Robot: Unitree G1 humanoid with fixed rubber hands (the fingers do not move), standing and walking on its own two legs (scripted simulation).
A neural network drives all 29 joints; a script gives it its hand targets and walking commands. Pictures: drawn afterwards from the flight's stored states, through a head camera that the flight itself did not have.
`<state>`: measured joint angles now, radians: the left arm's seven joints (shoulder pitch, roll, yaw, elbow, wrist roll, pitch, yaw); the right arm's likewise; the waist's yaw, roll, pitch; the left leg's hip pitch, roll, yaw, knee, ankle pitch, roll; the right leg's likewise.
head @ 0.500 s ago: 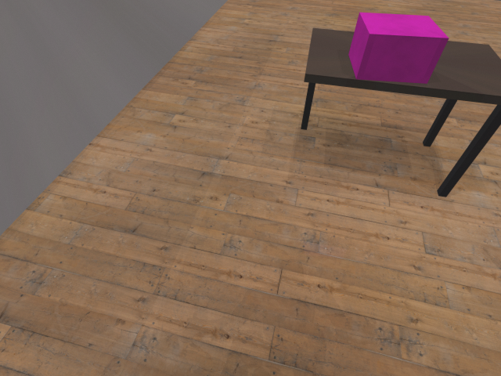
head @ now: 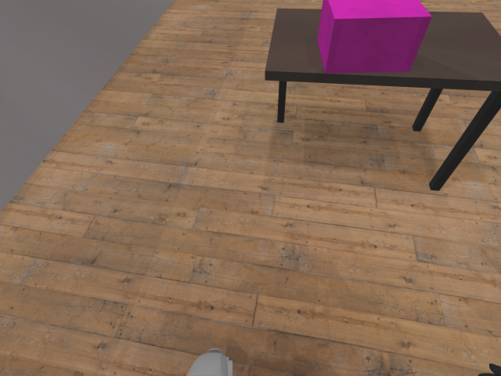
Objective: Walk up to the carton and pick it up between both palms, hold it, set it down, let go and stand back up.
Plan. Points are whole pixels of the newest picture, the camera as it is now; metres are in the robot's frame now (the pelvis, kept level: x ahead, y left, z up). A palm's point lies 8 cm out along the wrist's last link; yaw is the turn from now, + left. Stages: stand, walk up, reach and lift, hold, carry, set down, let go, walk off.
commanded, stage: walk up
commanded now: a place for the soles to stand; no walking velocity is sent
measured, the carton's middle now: (366, 30) +1.20 -0.34 -0.04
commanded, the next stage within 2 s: none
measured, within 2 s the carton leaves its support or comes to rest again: neither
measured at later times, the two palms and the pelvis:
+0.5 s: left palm (114, 280) +0.29 +0.30 -0.08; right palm out of the picture +0.20 -0.41 -0.05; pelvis +0.19 -0.04 +0.01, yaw -5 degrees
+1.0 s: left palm (175, 207) +0.48 +0.23 -0.11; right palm out of the picture +0.37 -0.46 -0.07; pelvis +0.37 -0.09 -0.01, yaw -9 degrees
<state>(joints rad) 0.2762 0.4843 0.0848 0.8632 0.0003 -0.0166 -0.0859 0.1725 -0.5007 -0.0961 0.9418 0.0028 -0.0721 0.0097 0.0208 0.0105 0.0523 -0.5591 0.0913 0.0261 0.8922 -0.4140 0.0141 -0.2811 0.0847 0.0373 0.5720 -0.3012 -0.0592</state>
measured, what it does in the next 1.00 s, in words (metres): walks ahead: left foot, then right foot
